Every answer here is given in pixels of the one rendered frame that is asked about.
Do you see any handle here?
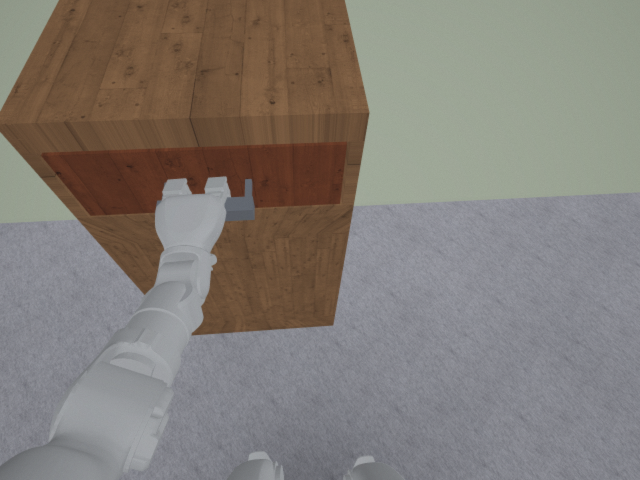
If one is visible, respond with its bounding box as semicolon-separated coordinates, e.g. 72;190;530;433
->
155;179;255;221

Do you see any robot right shin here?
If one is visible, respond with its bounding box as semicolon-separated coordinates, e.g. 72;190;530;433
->
352;455;375;470

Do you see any robot left forearm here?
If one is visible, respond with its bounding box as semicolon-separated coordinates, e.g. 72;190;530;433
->
49;245;212;442

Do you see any robot left shin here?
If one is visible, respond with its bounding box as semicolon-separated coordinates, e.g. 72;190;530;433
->
248;451;273;464

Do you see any robot shin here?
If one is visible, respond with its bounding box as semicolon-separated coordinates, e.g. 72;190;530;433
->
352;455;375;470
248;451;273;464

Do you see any drawer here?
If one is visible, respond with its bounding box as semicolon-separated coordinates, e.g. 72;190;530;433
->
41;142;347;216

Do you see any left robot upper arm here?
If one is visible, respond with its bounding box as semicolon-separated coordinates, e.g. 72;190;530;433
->
0;361;174;480

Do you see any cabinet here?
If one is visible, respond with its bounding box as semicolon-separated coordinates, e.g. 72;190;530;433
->
0;0;370;335

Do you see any left robot hand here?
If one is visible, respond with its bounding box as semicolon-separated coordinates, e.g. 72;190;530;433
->
155;176;231;271

